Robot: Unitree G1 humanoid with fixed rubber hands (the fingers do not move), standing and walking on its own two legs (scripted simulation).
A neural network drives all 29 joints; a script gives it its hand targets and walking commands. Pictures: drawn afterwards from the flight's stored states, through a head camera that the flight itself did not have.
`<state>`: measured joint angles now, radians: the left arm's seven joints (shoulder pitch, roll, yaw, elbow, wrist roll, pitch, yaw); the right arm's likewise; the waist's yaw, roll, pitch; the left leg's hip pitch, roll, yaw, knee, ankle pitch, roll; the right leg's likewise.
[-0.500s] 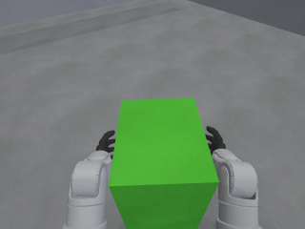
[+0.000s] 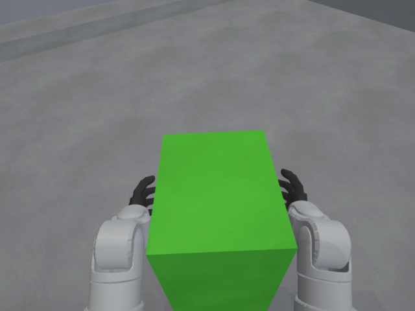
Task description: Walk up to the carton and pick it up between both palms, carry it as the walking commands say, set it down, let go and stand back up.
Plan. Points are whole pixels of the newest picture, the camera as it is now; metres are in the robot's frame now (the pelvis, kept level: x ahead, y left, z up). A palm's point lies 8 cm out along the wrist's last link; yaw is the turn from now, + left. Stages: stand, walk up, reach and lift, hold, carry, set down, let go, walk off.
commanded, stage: carry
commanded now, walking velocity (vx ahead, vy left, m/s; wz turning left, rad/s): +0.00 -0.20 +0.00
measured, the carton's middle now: (217, 228) +0.28 -0.02 +0.02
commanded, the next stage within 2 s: none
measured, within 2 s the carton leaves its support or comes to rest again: neither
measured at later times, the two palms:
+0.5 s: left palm (213, 251) +0.21 -0.01 +0.08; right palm (382, 244) +0.21 -0.28 +0.08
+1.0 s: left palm (311, 295) +0.14 -0.14 +0.08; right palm out of the picture +0.14 -0.42 +0.08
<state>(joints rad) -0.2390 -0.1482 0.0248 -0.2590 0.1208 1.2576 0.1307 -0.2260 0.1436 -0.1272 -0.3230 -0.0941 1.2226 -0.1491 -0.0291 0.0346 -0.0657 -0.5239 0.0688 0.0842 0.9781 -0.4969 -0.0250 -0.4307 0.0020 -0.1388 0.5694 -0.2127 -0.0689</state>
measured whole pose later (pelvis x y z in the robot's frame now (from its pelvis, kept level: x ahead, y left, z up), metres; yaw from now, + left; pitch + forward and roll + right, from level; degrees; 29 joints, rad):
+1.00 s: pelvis -0.14 -0.26 +0.00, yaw +0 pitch +4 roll +0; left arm -0.24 -0.15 0.03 -0.23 0.12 1.25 0.13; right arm -0.24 0.15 -0.13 -0.30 -0.11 1.22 -0.14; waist -0.01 0.04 -0.05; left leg -0.50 0.11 0.05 0.99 -0.56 -0.05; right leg -0.43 -0.01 -0.13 0.60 -0.24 -0.06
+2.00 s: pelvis -0.27 -0.54 +0.00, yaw -1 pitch +3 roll -1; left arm -0.24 -0.15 0.04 -0.25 0.12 1.24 0.13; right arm -0.25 0.15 -0.13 -0.30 -0.11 1.21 -0.14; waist 0.02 0.04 -0.05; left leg -0.41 0.16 0.05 0.76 -0.48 -0.07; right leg -0.40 0.01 -0.12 0.61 -0.25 -0.05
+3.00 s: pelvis -0.41 -0.80 +0.00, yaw -1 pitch +2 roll -2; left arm -0.22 -0.14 0.04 -0.29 0.13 1.25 0.13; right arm -0.25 0.15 -0.11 -0.30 -0.10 1.21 -0.14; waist 0.03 0.05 -0.05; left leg -0.35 0.17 0.07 0.65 -0.31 -0.08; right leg -0.38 0.01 -0.11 0.58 -0.23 -0.02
